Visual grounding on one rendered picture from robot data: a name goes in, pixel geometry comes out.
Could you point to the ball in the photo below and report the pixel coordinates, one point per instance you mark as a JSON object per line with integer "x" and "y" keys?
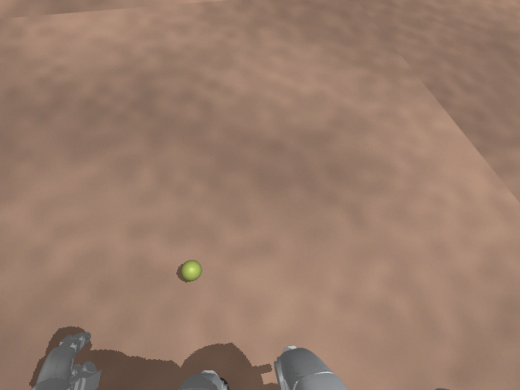
{"x": 191, "y": 270}

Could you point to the left robot hand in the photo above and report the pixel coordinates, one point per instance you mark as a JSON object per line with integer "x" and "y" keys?
{"x": 59, "y": 364}

